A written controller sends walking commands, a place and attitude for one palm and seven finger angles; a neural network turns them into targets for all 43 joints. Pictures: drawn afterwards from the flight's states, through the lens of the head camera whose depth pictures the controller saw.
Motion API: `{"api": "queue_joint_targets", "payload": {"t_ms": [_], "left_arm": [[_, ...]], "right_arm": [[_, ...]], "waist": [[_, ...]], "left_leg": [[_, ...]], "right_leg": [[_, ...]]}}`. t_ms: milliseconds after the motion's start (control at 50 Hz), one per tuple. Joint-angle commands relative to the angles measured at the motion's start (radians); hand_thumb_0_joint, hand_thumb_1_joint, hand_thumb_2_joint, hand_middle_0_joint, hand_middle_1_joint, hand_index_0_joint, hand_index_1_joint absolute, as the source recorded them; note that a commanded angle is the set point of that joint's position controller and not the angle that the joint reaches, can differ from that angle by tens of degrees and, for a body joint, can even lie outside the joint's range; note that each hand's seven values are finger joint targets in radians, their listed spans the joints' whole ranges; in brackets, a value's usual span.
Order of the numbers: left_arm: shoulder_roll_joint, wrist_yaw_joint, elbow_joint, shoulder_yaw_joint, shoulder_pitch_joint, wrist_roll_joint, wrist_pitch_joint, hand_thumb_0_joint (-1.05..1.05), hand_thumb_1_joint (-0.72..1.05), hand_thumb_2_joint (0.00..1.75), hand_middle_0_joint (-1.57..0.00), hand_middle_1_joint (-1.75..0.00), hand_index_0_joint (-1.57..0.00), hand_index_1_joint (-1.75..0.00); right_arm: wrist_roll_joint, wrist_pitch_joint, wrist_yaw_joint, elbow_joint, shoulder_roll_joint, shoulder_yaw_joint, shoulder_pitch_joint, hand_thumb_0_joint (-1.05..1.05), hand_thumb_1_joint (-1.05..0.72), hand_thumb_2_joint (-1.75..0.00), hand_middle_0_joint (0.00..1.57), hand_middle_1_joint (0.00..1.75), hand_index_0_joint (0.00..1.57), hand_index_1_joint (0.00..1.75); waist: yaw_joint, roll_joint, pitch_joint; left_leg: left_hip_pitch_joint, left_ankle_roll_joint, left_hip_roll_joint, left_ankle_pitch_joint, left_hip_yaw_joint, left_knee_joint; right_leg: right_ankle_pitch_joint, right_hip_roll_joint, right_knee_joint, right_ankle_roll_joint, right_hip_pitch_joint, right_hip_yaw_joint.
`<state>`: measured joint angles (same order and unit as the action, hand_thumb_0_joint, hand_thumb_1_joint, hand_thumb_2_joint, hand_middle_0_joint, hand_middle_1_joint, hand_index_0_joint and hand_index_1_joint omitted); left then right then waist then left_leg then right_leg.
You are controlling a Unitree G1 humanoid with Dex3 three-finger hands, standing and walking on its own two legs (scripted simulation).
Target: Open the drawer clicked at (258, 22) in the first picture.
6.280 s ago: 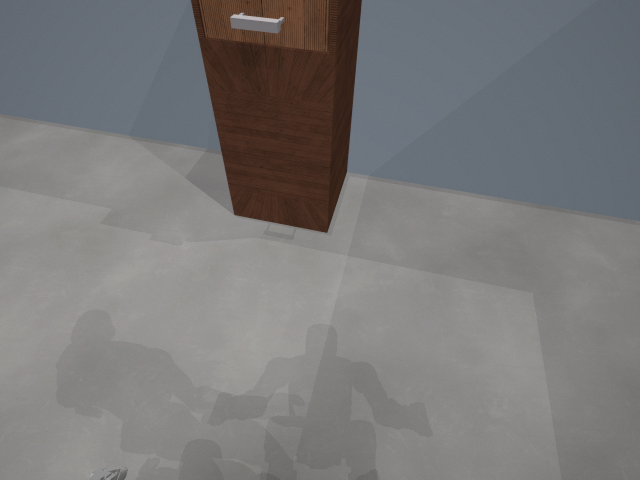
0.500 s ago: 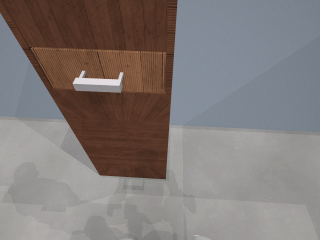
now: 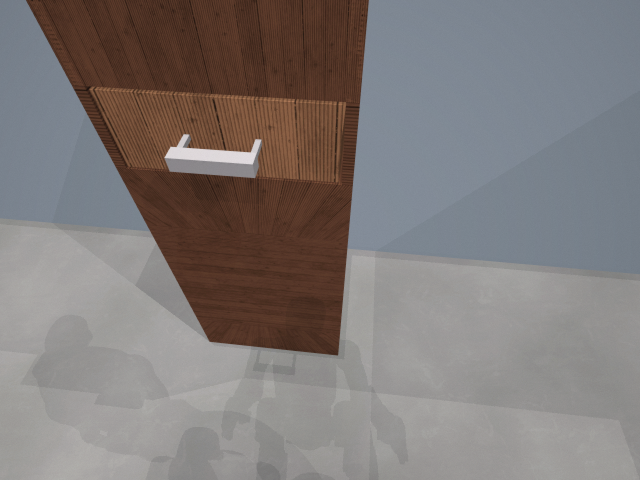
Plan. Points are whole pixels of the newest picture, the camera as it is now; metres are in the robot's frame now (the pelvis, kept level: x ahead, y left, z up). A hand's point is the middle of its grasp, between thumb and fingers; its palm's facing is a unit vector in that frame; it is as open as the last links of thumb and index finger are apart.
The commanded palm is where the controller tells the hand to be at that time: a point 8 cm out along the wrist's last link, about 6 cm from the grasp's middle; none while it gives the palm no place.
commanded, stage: come to a stop and stand still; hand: left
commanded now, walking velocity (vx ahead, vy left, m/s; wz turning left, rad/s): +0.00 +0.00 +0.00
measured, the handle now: (217, 152) +0.56 +0.21 +0.08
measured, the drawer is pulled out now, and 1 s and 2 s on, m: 0.00 0.00 0.00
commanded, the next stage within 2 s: look again from close up in 0.44 s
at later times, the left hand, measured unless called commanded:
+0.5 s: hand out of the picture +0.00 +0.18 -0.18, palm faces +0.02 -0.99 -0.16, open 7.4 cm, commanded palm none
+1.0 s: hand out of the picture +0.04 +0.19 -0.17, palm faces +0.01 -0.97 -0.24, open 7.3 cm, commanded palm none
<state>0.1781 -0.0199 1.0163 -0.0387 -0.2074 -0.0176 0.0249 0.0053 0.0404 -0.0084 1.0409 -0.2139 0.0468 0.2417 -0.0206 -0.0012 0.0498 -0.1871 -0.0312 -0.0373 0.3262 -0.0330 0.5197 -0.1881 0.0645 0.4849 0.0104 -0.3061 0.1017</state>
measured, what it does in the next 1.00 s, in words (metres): steps on the spot: left foot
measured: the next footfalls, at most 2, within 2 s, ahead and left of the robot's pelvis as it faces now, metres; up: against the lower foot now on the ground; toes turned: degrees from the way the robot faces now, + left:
left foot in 0.02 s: +0.00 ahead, +0.15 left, +0.00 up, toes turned +1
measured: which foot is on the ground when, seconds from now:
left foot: up 0.00-0.00, down 0.02-1.00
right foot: down 0.00-1.00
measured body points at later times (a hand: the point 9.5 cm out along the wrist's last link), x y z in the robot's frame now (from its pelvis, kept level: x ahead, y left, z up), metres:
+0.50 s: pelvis +0.01 +0.02 +0.00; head +0.02 +0.03 +0.45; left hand +0.00 +0.23 -0.16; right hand +0.01 -0.20 -0.16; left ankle -0.04 +0.14 -0.74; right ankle +0.03 -0.11 -0.74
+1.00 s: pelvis +0.02 +0.01 +0.00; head +0.03 -0.02 +0.45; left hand +0.04 +0.24 -0.15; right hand +0.00 -0.20 -0.18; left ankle -0.04 +0.14 -0.74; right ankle +0.03 -0.11 -0.74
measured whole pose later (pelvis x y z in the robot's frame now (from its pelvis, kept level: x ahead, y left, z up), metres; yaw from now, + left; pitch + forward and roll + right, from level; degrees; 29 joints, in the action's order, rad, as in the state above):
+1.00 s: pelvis +0.02 +0.01 +0.00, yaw -1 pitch -1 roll +1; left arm 0.14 -0.03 1.11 0.00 -0.25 0.00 -0.01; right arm 0.01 -0.02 -0.03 1.08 -0.15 -0.02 0.33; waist 0.01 -0.06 0.03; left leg -0.09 -0.02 -0.03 0.35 -0.04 0.46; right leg -0.28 0.05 0.54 -0.01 -0.25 0.06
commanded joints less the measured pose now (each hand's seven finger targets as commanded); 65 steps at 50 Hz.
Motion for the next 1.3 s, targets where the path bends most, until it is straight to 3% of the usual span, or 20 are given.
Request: {"api": "queue_joint_targets", "payload": {"t_ms": [0,40,80,140,200,500,520,540,560,600,680,800,1120,1140,1160,1180,1200,1220,1240,1280], "left_arm": [[0.080,-0.005,-0.043,-0.019,-0.013,0.008,-0.001,0.00,0.90,0.90,-0.20,-0.30,-0.20,-0.30],[0.069,0.000,-0.018,-0.011,0.008,0.000,0.003,0.00,0.90,0.90,-0.20,-0.30,-0.20,-0.30],[0.069,0.005,0.022,-0.002,-0.034,-0.001,-0.002,0.00,0.90,0.90,-0.20,-0.30,-0.20,-0.30],[0.081,0.002,0.065,0.008,-0.086,0.001,-0.017,0.00,0.90,0.90,-0.20,-0.30,-0.20,-0.30],[0.087,-0.003,0.089,0.012,-0.088,0.003,-0.027,0.00,0.90,0.90,-0.20,-0.30,-0.20,-0.30],[0.058,-0.016,0.121,0.022,-0.112,0.009,-0.033,0.00,0.90,0.90,-0.20,-0.30,-0.20,-0.30],[0.086,-0.059,0.146,0.027,-0.189,-0.001,-0.056,0.00,0.90,0.90,-0.20,-0.30,-0.20,-0.30],[0.115,-0.048,0.108,0.022,-0.166,0.004,-0.066,0.00,0.90,0.90,-0.20,-0.30,-0.20,-0.30],[0.098,-0.037,0.094,0.029,-0.136,0.005,-0.066,0.00,0.90,0.90,-0.20,-0.30,-0.20,-0.30],[0.085,-0.026,0.079,0.030,-0.123,0.005,-0.059,0.00,0.90,0.90,-0.20,-0.30,-0.20,-0.30],[0.061,-0.017,0.076,0.035,-0.106,0.009,-0.052,0.00,0.90,0.90,-0.20,-0.30,-0.20,-0.30],[0.069,-0.013,0.073,0.028,-0.098,0.011,-0.047,0.00,0.90,0.90,-0.20,-0.30,-0.20,-0.30],[0.079,-0.011,0.081,0.014,-0.088,0.010,-0.053,0.00,0.90,0.90,-0.20,-0.30,-0.20,-0.30],[0.133,-0.056,0.122,0.000,-0.235,0.008,-0.069,0.00,0.90,0.90,-0.20,-0.30,-0.20,-0.30],[0.444,-0.051,-1.332,0.023,0.623,-0.185,-0.265,0.00,0.88,0.89,-0.20,-0.32,-0.20,-0.32],[0.364,-0.133,-1.085,-0.007,0.106,-0.202,-0.170,0.00,0.85,0.88,-0.20,-0.33,-0.20,-0.33],[0.180,-0.188,-1.001,0.072,-0.110,-0.207,-0.022,0.00,0.83,0.87,-0.21,-0.34,-0.21,-0.34],[0.124,-0.197,-1.003,0.109,-0.111,-0.271,-0.012,0.00,0.81,0.86,-0.21,-0.36,-0.21,-0.36],[0.224,-0.224,-1.077,0.051,-0.055,-0.357,-0.027,0.00,0.78,0.85,-0.21,-0.37,-0.21,-0.37],[0.231,-0.269,-1.030,0.023,-0.189,-0.553,-0.040,0.00,0.74,0.83,-0.21,-0.40,-0.21,-0.40]], "right_arm": [[0.014,-0.033,-0.010,-0.035,-0.130,0.009,0.079,0.00,-0.90,-0.90,0.20,0.30,0.20,0.30],[0.015,-0.038,-0.020,-0.039,-0.116,-0.001,-0.016,0.00,-0.90,-0.90,0.20,0.30,0.20,0.30],[0.013,-0.043,-0.027,-0.028,-0.090,-0.011,-0.031,0.00,-0.90,-0.90,0.20,0.30,0.20,0.30],[0.005,-0.053,-0.030,0.001,-0.066,-0.014,0.016,0.00,-0.90,-0.90,0.20,0.30,0.20,0.30],[0.001,-0.052,-0.027,0.025,-0.052,-0.016,0.057,0.00,-0.90,-0.90,0.20,0.30,0.20,0.30],[0.001,-0.063,-0.032,0.082,-0.018,-0.032,0.111,0.00,-0.90,-0.90,0.20,0.30,0.20,0.30],[-0.006,-0.077,-0.019,0.006,-0.055,-0.028,0.018,0.00,-0.90,-0.90,0.20,0.30,0.20,0.30],[0.002,-0.071,-0.018,-0.012,-0.010,-0.030,0.094,0.00,-0.90,-0.90,0.20,0.30,0.20,0.30],[0.004,-0.075,-0.016,-0.006,0.001,-0.033,0.124,0.00,-0.90,-0.90,0.20,0.30,0.20,0.30],[0.009,-0.084,-0.016,-0.014,-0.008,-0.037,0.153,0.00,-0.90,-0.90,0.20,0.30,0.20,0.30],[0.006,-0.078,-0.023,-0.025,-0.024,-0.041,0.161,0.00,-0.90,-0.90,0.20,0.30,0.20,0.30],[0.009,-0.073,-0.023,-0.002,-0.019,-0.047,0.165,0.00,-0.90,-0.90,0.20,0.30,0.20,0.30],[0.009,-0.067,-0.026,0.050,-0.011,-0.048,0.148,0.00,-0.90,-0.90,0.20,0.30,0.20,0.30],[-0.001,-0.072,-0.017,-0.017,-0.066,-0.019,0.015,0.00,-0.90,-0.90,0.20,0.30,0.20,0.30],[-0.041,-0.232,-0.072,-0.341,-0.220,-0.022,-0.012,0.00,-0.90,-0.90,0.20,0.30,0.20,0.30],[-0.022,-0.313,-0.102,-0.308,-0.136,-0.001,-0.041,0.00,-0.90,-0.90,0.20,0.30,0.20,0.30],[-0.056,-0.338,-0.099,-0.310,-0.093,0.004,-0.071,0.00,-0.90,-0.90,0.20,0.30,0.20,0.30],[-0.051,-0.350,-0.098,-0.312,-0.102,-0.008,-0.072,0.00,-0.90,-0.90,0.20,0.30,0.20,0.30],[-0.029,-0.350,-0.098,-0.360,-0.129,0.001,-0.125,0.00,-0.90,-0.90,0.20,0.30,0.20,0.30],[0.015,-0.307,-0.085,-0.427,-0.129,0.012,-0.118,0.00,-0.90,-0.90,0.20,0.30,0.20,0.30]], "waist": [[0.010,-0.143,-0.040],[-0.007,-0.228,0.039],[-0.020,-0.198,0.033],[-0.013,-0.118,0.005],[0.010,0.029,-0.004],[0.009,-0.020,0.015],[-0.017,-0.009,0.038],[0.029,-0.071,-0.038],[0.029,-0.087,-0.042],[0.025,-0.139,-0.070],[0.027,-0.005,0.014],[0.023,-0.007,0.055],[0.021,0.015,0.012],[-0.054,0.319,0.001],[0.057,-0.065,-0.466],[-0.028,-0.302,-0.464],[-0.018,-0.307,-0.293],[0.006,-0.158,-0.197],[0.012,-0.045,-0.102],[-0.012,0.134,-0.148]], "left_leg": [[-0.038,0.101,-0.230,-0.025,0.225,-0.289],[-0.191,0.123,-0.215,0.060,0.220,-0.369],[-0.137,0.103,-0.156,-0.059,0.139,-0.316],[-0.059,0.081,-0.110,-0.181,0.086,-0.236],[-0.021,0.053,-0.084,-0.182,0.053,-0.194],[-0.006,0.045,-0.086,-0.224,0.039,-0.211],[-0.076,0.020,-0.090,-0.306,0.000,-0.024],[-0.065,0.025,-0.032,-0.094,0.026,-0.081],[-0.061,0.035,-0.049,-0.099,0.045,-0.113],[-0.054,0.058,-0.080,-0.233,0.060,-0.120],[-0.061,0.065,-0.075,-0.244,0.059,-0.129],[-0.062,0.063,-0.062,-0.194,0.051,-0.162],[-0.009,0.047,-0.057,-0.195,0.022,-0.154],[-0.133,0.016,-0.065,-0.152,-0.022,0.117],[0.105,0.083,0.044,-0.310,-0.018,-0.050],[0.141,0.086,0.037,-0.516,-0.030,-0.088],[0.045,0.036,0.024,-0.486,0.007,-0.102],[-0.014,0.042,0.027,-0.452,-0.005,-0.067],[-0.074,0.054,0.045,-0.350,0.019,-0.034],[-0.176,0.061,0.066,-0.224,0.006,0.007]], "right_leg": [[-0.146,0.015,0.024,-0.016,-0.016,-0.043],[-0.114,0.005,0.083,-0.030,0.059,-0.034],[-0.045,0.006,0.053,-0.022,0.075,-0.051],[0.072,0.029,-0.066,-0.020,0.119,-0.079],[0.140,0.047,-0.098,-0.009,0.125,-0.111],[0.138,0.048,-0.106,-0.007,0.152,-0.102],[0.436,0.096,-0.041,0.007,0.135,-0.146],[0.306,0.112,-0.029,0.030,0.158,-0.169],[0.115,0.080,-0.022,0.038,0.127,-0.144],[0.059,0.038,0.014,0.030,0.141,-0.096],[0.095,0.035,0.002,0.026,0.113,-0.088],[0.100,0.036,-0.013,0.024,0.118,-0.098],[0.189,0.051,-0.042,0.030,0.148,-0.113],[0.770,0.113,-0.029,-0.014,0.221,-0.186],[0.606,0.026,0.054,0.036,0.264,-0.271],[0.329,-0.017,0.096,0.055,0.222,-0.175],[0.135,-0.042,0.074,0.050,0.124,-0.119],[0.164,-0.055,0.052,0.037,0.067,-0.107],[0.137,-0.060,0.038,0.040,-0.013,-0.147],[-0.043,-0.057,0.039,0.025,-0.064,-0.135]]}}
